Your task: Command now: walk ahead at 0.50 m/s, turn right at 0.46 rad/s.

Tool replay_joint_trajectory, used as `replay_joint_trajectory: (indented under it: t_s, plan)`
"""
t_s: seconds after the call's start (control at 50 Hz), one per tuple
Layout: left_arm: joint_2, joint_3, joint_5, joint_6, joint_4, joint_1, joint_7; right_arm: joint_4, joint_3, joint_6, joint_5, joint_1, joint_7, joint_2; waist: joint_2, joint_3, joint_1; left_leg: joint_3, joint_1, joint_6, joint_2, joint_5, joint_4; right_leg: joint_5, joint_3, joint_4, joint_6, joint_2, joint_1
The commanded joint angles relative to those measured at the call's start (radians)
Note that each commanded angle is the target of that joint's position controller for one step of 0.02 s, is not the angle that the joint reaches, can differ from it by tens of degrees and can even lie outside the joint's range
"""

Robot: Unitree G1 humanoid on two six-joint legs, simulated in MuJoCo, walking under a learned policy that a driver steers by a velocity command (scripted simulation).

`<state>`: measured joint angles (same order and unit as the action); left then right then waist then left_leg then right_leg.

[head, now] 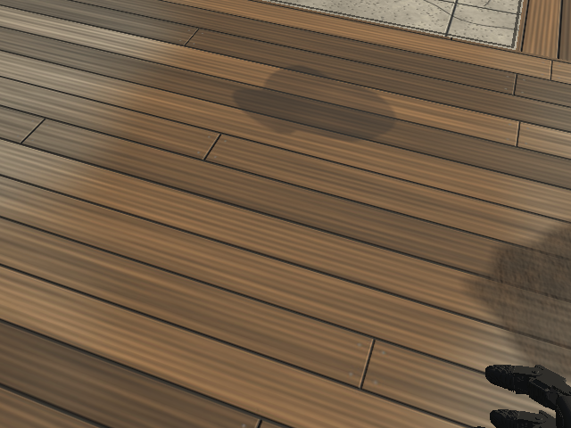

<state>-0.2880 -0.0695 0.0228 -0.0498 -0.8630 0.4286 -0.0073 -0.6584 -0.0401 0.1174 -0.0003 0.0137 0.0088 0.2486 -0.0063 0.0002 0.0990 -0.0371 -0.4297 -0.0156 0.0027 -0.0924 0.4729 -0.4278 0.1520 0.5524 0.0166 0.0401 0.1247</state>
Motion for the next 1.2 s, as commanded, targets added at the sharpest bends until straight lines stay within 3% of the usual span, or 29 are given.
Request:
replay_joint_trajectory:
  t_s: [0.02,0.04,0.08,0.1,0.2,0.32,0.4,0.44,0.46,0.48,0.5,0.52,0.54,0.56,0.6,0.64,0.76,0.86,0.9,0.92,0.94,0.96,1.0,1.04,1.1,1.14,1.16,1.18,1.2]
  plan:
    - [-0.043,0.011,0.016,-0.036,0.137,0.02,-0.002,-0.037,-0.092,-0.011,0.011,0.404,-0.01,0.265,0.336,0.319,-0.186,-0.703,0.792,-0.253,-0.461,-0.283,-0.145,-0.183,-0.036,0.61,0.011,-0.016,0.658]
    - [-0.126,-0.012,0.024,-0.031,0.129,-0.031,-0.004,-0.025,-0.07,-0.011,0.004,0.351,-0.008,0.185,0.204,0.186,-0.192,-0.602,0.682,-0.22,-0.411,-0.357,-0.172,-0.104,-0.006,0.695,0.009,-0.068,0.708]
    - [-0.12,-0.019,0.009,-0.016,0.142,-0.112,-0.001,-0.024,-0.045,-0.014,0.006,0.244,-0.004,0.114,0.113,0.047,-0.153,-0.355,0.468,-0.172,-0.318,-0.208,-0.218,0.039,-0.039,0.67,-0.001,-0.123,0.669]
    - [-0.108,-0.023,0.005,-0.006,0.149,-0.124,0.003,-0.029,-0.039,-0.013,0.01,0.207,-0.003,0.095,0.127,0.01,-0.129,-0.278,0.393,-0.163,-0.289,-0.137,-0.248,0.079,-0.038,0.634,-0.005,-0.148,0.638]
    - [-0.05,-0.012,0.0,0.02,0.198,-0.178,0.017,-0.065,-0.06,0.004,0.011,0.195,-0.007,0.14,0.084,-0.02,-0.101,-0.064,0.312,-0.184,-0.279,0.092,-0.328,0.232,-0.053,0.509,-0.035,-0.173,0.613]
    - [-0.031,0.005,-0.002,0.012,0.26,-0.352,0.052,-0.103,-0.075,-0.013,-0.002,0.243,-0.018,0.197,0.057,-0.055,-0.159,0.123,0.358,-0.143,-0.261,0.141,-0.325,0.452,-0.134,0.195,-0.011,-0.146,0.548]
    - [-0.062,-0.009,-0.011,0.013,0.309,-0.4,0.072,-0.119,-0.087,-0.043,-0.021,0.254,-0.026,0.238,0.079,-0.062,-0.147,0.191,0.448,-0.097,-0.278,0.468,-0.188,0.345,-0.205,0.088,0.034,-0.092,0.484]
    - [-0.116,-0.04,-0.016,0.015,0.285,-0.257,0.073,-0.111,-0.094,-0.058,-0.035,0.241,-0.036,0.261,0.105,0.037,-0.063,0.221,0.451,-0.062,-0.252,0.737,0.042,0.311,-0.257,0.037,0.076,-0.008,0.282]
    - [-0.171,-0.07,-0.017,0.018,0.248,-0.115,0.061,-0.106,-0.085,-0.059,-0.038,0.242,-0.039,0.24,0.073,0.115,0.012,0.245,0.364,-0.021,-0.207,0.672,0.248,0.432,-0.248,-0.036,0.112,0.026,0.061]
    - [-0.264,-0.094,-0.016,0.029,0.238,-0.036,0.033,-0.083,-0.06,-0.052,0.008,0.291,-0.033,0.17,-0.111,0.204,0.013,0.249,0.092,0.045,-0.136,0.103,0.58,0.803,-0.008,-0.012,0.181,-0.153,-0.23]
    - [-0.353,-0.089,-0.039,0.023,0.29,-0.11,0.03,-0.046,-0.025,-0.033,0.034,0.409,-0.018,0.09,-0.284,0.38,-0.103,0.098,-0.231,0.102,0.04,-0.648,0.926,1.022,0.508,-0.037,0.418,-0.432,-0.486]
    - [-0.276,-0.076,-0.032,0.023,0.311,-0.084,0.039,-0.06,-0.045,-0.024,0.003,0.321,-0.01,0.197,-0.1,0.485,-0.001,-0.067,-0.241,0.086,-0.001,-0.595,0.98,0.939,0.486,-0.095,0.406,-0.413,-0.46]
    - [-0.229,-0.061,-0.024,0.017,0.304,-0.136,0.043,-0.03,-0.047,-0.026,-0.023,0.237,-0.012,0.204,-0.075,0.343,-0.016,-0.051,-0.297,0.069,-0.035,-0.501,0.94,0.882,0.342,-0.11,0.361,-0.363,-0.349]
    - [-0.191,-0.052,-0.006,0.018,0.298,-0.184,0.04,-0.038,-0.044,-0.034,-0.01,0.223,-0.026,0.191,-0.005,0.223,-0.052,-0.037,-0.3,0.069,-0.072,-0.424,0.857,0.801,0.249,-0.129,0.304,-0.3,-0.201]
    - [-0.157,-0.039,-0.019,0.027,0.315,-0.265,0.029,-0.049,-0.052,-0.065,0.006,0.241,-0.042,0.204,-0.036,0.14,-0.119,-0.039,-0.179,0.073,-0.101,-0.345,0.767,0.76,0.169,-0.185,0.27,-0.25,0.048]
    - [-0.16,-0.038,-0.038,0.023,0.313,-0.291,0.024,-0.064,-0.047,-0.084,0.009,0.282,-0.046,0.177,-0.056,0.153,-0.146,-0.017,-0.1,0.086,-0.084,-0.304,0.721,0.834,0.121,-0.204,0.277,-0.236,0.149]
    - [-0.147,-0.027,-0.03,0.036,0.274,-0.291,-0.001,-0.047,-0.028,-0.1,0.008,0.2,-0.05,0.131,-0.09,0.16,-0.116,-0.023,-0.055,0.101,-0.078,-0.139,0.443,0.633,0.068,-0.214,0.235,-0.198,0.161]
    - [-0.121,-0.009,-0.038,0.048,0.238,-0.276,0.008,-0.028,-0.028,-0.099,0.003,0.139,-0.035,0.135,-0.121,0.101,-0.084,-0.016,0.054,0.079,-0.056,-0.161,0.214,0.411,0.122,-0.191,0.219,-0.208,0.168]
    - [-0.084,0.01,-0.028,0.049,0.224,-0.281,0.012,-0.036,-0.025,-0.088,0.012,0.17,-0.026,0.115,-0.101,0.089,-0.121,0.008,0.182,0.047,-0.041,-0.035,-0.009,0.38,0.12,-0.134,0.169,-0.177,0.182]
    - [-0.054,0.021,-0.035,0.043,0.211,-0.237,0.011,-0.031,-0.026,-0.082,0.026,0.174,-0.025,0.138,-0.064,0.094,-0.11,-0.054,0.264,0.023,-0.097,0.105,-0.069,0.316,0.112,-0.106,0.112,-0.137,0.204]
    - [-0.039,0.026,-0.055,0.035,0.2,-0.167,0.012,-0.018,-0.037,-0.082,0.034,0.182,-0.03,0.206,0.068,0.124,-0.061,-0.156,0.334,-0.027,-0.217,0.239,-0.059,0.115,0.041,-0.015,0.059,-0.047,0.249]
    - [-0.018,0.029,-0.045,0.033,0.201,-0.138,0.011,-0.047,-0.035,-0.088,0.033,0.164,-0.027,0.185,0.216,0.131,-0.02,-0.206,0.27,-0.102,-0.242,-0.027,-0.083,0.007,-0.072,0.002,0.022,0.011,0.243]
    - [-0.092,0.009,-0.034,0.037,0.217,-0.259,0.008,-0.047,-0.038,-0.095,0.012,0.189,-0.02,0.171,0.217,0.041,-0.106,-0.27,0.189,-0.117,-0.22,-0.516,-0.193,-0.006,-0.15,0.096,0.0,0.029,0.272]
    - [-0.086,0.004,-0.025,0.035,0.223,-0.274,0.011,-0.054,-0.046,-0.092,0.004,0.213,-0.024,0.205,0.243,-0.046,-0.113,-0.345,0.141,-0.144,-0.269,-0.618,-0.249,0.0,-0.161,0.135,0.011,0.005,0.303]
    - [-0.039,0.007,-0.016,0.005,0.192,-0.213,0.025,-0.044,-0.041,-0.092,-0.015,0.169,-0.027,0.185,0.214,-0.049,-0.067,-0.243,0.072,-0.118,-0.22,-0.508,-0.218,0.048,-0.178,-0.027,0.062,-0.006,0.14]
    - [-0.061,-0.005,-0.021,-0.004,0.162,-0.146,0.026,-0.03,-0.028,-0.086,-0.015,0.144,-0.024,0.137,0.142,-0.003,-0.043,-0.146,0.018,-0.075,-0.152,-0.38,-0.09,0.102,-0.109,-0.099,0.087,-0.051,-0.005]
    - [-0.11,-0.02,-0.022,-0.005,0.145,-0.084,0.023,-0.005,-0.013,-0.073,-0.013,0.117,-0.021,0.08,-0.018,0.004,-0.035,-0.011,-0.089,-0.024,-0.049,-0.316,0.106,-0.042,0.071,-0.189,0.138,-0.15,-0.074]
    - [-0.177,-0.038,-0.016,-0.006,0.137,-0.033,0.03,0.03,-0.01,-0.054,-0.017,0.089,-0.021,0.079,-0.2,-0.025,-0.019,0.071,-0.224,0.009,0.009,-0.314,0.278,-0.131,0.334,-0.312,0.232,-0.302,-0.125]
    - [-0.162,-0.034,-0.02,-0.013,0.133,-0.005,0.029,0.048,-0.024,-0.039,-0.028,0.044,-0.02,0.129,-0.211,-0.078,0.011,0.017,-0.368,0.004,-0.017,-0.443,0.42,-0.062,0.458,-0.349,0.297,-0.383,-0.166]
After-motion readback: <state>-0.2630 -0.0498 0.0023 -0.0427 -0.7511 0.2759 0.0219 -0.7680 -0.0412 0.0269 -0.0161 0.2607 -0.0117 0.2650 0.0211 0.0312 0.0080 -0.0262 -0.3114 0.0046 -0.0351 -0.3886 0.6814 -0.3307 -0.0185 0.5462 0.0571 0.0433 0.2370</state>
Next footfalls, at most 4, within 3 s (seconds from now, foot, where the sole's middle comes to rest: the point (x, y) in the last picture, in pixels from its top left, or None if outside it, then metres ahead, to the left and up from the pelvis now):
0.48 right None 0.36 -0.19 -0.77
0.92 left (310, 427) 0.48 0.02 -0.77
1.54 left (363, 325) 0.75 -0.10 -0.77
2.08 right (493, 283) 0.91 -0.44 -0.77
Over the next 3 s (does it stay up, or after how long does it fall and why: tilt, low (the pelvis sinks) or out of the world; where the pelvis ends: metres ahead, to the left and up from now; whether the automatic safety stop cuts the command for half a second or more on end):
stays up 1.30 -0.41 0.02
